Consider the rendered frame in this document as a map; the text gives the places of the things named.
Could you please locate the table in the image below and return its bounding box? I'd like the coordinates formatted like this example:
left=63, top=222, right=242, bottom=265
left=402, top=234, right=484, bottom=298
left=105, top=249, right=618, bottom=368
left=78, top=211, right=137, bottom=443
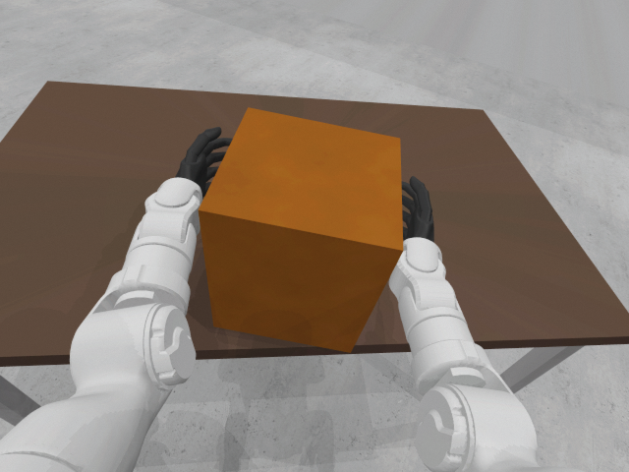
left=0, top=81, right=629, bottom=426

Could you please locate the robot right forearm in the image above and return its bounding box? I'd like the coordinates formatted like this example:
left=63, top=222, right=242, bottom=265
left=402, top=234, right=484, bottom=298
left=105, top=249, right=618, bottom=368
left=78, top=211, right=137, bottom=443
left=389, top=237, right=538, bottom=453

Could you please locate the left robot upper arm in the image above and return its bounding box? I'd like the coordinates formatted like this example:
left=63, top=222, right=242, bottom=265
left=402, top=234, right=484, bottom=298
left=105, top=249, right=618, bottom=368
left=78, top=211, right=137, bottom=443
left=0, top=303, right=196, bottom=472

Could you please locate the right robot hand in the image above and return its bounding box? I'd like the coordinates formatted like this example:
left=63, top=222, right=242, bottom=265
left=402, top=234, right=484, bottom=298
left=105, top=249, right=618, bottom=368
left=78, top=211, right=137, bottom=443
left=401, top=176, right=434, bottom=243

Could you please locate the right robot upper arm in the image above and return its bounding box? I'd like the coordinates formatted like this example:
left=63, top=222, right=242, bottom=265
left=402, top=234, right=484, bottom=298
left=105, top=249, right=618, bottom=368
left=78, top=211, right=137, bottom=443
left=415, top=383, right=585, bottom=472

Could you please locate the left robot hand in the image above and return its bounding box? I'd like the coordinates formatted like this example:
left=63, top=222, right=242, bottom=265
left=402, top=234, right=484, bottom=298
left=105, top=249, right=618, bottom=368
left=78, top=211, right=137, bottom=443
left=175, top=127, right=233, bottom=199

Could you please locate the carton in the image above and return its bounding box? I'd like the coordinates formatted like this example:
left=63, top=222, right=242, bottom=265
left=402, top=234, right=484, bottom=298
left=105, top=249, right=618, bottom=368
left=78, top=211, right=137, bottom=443
left=199, top=107, right=403, bottom=353

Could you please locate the robot left forearm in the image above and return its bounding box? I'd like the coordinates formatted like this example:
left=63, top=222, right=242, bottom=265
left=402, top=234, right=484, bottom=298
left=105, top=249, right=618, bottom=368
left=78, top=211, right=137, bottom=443
left=70, top=178, right=202, bottom=385

